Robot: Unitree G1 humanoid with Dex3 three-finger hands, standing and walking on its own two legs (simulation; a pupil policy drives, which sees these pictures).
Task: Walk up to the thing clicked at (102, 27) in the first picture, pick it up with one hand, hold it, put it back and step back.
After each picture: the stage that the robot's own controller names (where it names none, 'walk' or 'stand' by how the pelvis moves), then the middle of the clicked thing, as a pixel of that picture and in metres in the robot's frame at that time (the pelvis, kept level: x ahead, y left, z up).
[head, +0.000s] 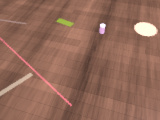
stand; (102, 28) +1.67 -0.24 -0.72
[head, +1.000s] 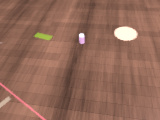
walk; (81, 38) +1.56 +0.13 -0.70
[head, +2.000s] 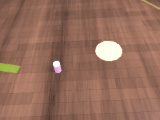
walk; (57, 67) +0.99 +0.33 -0.72
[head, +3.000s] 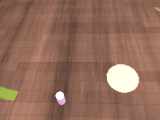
walk; (60, 98) +0.62 +0.26 -0.71
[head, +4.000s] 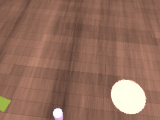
walk; (58, 115) +0.43 +0.19 -0.70
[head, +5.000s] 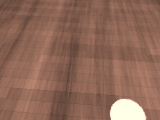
stand; out of the picture +0.34 +0.19 -0.72
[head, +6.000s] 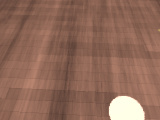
stand; out of the picture +0.35 +0.20 -0.73
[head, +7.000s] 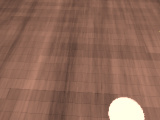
stand; out of the picture +0.35 +0.22 -0.73
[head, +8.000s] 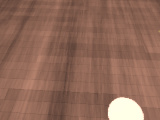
stand; out of the picture +0.34 +0.22 -0.73
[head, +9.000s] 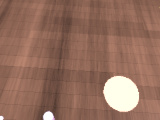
go down; (49, 118) +0.37 +0.21 -0.68
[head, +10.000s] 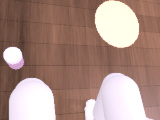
go down; (14, 58) +0.44 +0.24 -0.29
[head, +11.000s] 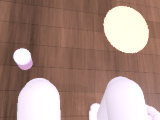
close in; (23, 59) +0.44 +0.23 -0.29
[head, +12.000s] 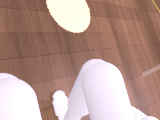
close in; out of the picture +0.43 +0.27 -0.22
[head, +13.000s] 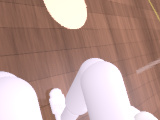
close; out of the picture +0.42 +0.27 -0.23
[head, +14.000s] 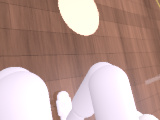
lift; out of the picture +0.36 +0.25 -0.22
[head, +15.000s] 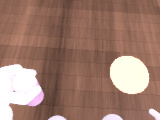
lift; (29, 89) +0.32 +0.18 -0.01
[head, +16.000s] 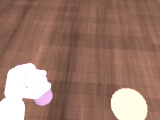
hold; (39, 88) +0.33 +0.16 +0.02
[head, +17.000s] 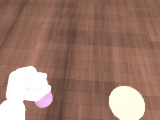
hold; (40, 91) +0.33 +0.16 -0.01
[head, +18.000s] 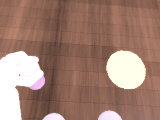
crouch; (32, 74) +0.38 +0.18 -0.07
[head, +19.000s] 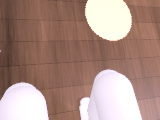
lower; out of the picture +0.46 +0.26 -0.14
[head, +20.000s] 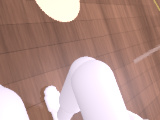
lower; out of the picture +0.43 +0.27 -0.23
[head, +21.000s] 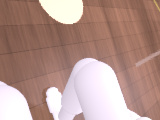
lower; out of the picture +0.43 +0.27 -0.23
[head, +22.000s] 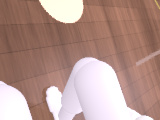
lower; out of the picture +0.43 +0.27 -0.23
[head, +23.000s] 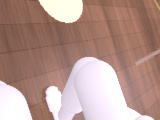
lower; out of the picture +0.43 +0.27 -0.23
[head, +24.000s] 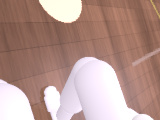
open; out of the picture +0.43 +0.26 -0.23
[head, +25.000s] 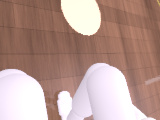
stand; out of the picture +0.42 +0.24 -0.24
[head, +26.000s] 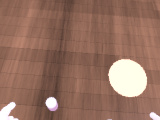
stand; (52, 104) +0.39 +0.18 -0.57
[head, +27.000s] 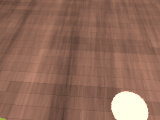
stand; out of the picture +0.37 +0.17 -0.66
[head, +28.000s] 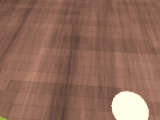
stand; out of the picture +0.36 +0.17 -0.67
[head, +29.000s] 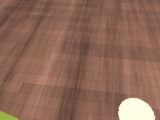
stand; out of the picture +0.38 +0.16 -0.72
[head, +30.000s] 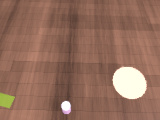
walk; (66, 107) +0.45 +0.11 -0.70
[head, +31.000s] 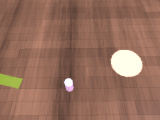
walk; (69, 85) +0.65 +0.16 -0.70
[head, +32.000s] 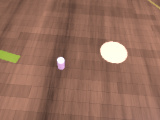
stand; (61, 63) +0.95 +0.19 -0.71
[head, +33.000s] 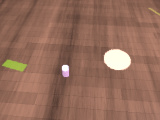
stand; (65, 71) +0.97 +0.19 -0.72
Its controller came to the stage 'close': yes
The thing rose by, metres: 0.71
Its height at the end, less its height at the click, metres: +0.00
